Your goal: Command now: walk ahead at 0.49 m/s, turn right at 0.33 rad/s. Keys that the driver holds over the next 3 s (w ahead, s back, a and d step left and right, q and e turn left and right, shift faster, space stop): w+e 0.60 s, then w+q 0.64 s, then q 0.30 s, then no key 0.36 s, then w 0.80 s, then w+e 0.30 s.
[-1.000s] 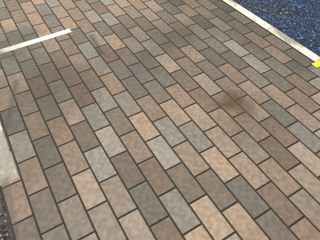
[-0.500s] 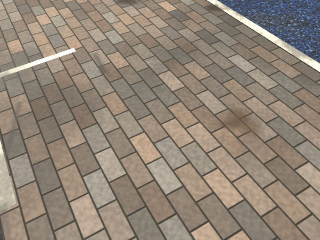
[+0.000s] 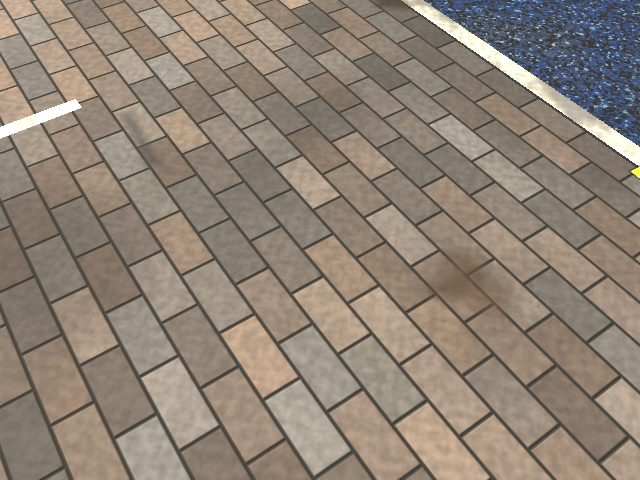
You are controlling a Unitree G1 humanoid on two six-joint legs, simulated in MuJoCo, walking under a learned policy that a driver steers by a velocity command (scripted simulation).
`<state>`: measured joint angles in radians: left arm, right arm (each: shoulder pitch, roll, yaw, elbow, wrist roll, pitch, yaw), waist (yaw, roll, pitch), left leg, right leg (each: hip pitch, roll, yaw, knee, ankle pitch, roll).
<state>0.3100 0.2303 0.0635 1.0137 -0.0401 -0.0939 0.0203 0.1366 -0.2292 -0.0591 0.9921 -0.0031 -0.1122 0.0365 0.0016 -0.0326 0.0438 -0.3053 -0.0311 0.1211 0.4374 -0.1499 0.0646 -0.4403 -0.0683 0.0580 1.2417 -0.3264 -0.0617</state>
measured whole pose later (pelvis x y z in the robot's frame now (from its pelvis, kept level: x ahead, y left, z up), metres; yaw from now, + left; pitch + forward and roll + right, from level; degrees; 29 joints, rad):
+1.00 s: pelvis +0.60 -0.11 -0.02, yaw -15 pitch +3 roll +0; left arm 0.31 0.28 0.06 0.85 0.00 -0.07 0.01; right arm 0.10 -0.27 -0.06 0.80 0.02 -0.10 0.05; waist 0.02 -0.01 0.03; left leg -0.50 -0.06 0.04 0.59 -0.14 0.09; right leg -0.15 0.04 0.03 0.93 -0.45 -0.03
